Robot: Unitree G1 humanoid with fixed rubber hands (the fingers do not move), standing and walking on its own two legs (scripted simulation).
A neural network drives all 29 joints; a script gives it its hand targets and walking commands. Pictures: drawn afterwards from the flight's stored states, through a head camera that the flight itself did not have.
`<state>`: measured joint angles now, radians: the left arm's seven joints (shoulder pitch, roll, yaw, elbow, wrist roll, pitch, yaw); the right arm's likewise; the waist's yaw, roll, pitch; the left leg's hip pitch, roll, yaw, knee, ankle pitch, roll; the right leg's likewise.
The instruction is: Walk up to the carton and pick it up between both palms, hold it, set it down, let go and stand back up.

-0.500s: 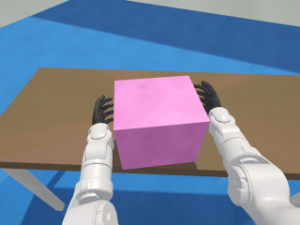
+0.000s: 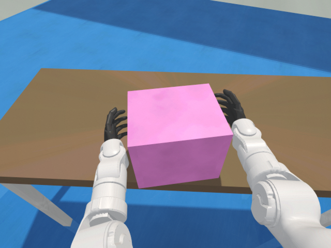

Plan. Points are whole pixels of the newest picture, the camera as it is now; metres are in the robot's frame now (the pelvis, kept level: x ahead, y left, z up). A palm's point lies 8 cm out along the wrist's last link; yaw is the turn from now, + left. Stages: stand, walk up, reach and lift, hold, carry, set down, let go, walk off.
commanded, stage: set down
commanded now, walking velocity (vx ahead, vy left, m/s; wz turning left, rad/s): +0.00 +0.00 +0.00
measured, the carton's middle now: (174, 135) +0.42 +0.00 +0.03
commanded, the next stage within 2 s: none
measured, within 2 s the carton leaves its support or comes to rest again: rests again in 0.26 s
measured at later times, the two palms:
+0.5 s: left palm (114, 140) +0.39 +0.16 +0.05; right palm (233, 120) +0.44 -0.16 +0.08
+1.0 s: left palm (114, 141) +0.39 +0.16 +0.05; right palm (234, 122) +0.44 -0.16 +0.08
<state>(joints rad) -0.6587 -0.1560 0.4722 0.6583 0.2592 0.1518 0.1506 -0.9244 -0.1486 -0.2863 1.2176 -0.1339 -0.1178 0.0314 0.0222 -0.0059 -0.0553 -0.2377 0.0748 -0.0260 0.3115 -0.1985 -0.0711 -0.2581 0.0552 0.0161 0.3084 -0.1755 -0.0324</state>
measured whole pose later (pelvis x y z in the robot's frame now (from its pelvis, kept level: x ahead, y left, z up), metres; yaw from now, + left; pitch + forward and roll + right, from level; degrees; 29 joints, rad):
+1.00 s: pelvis +0.00 +0.00 +0.00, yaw +0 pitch +10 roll +0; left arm -0.66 -0.18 0.52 0.69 0.28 0.04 0.13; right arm -0.88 -0.12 -0.38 1.16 -0.22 -0.18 0.06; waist 0.03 -0.01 -0.06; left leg -0.28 0.08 -0.01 0.31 -0.20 -0.07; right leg -0.30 0.06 0.02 0.31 -0.17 -0.03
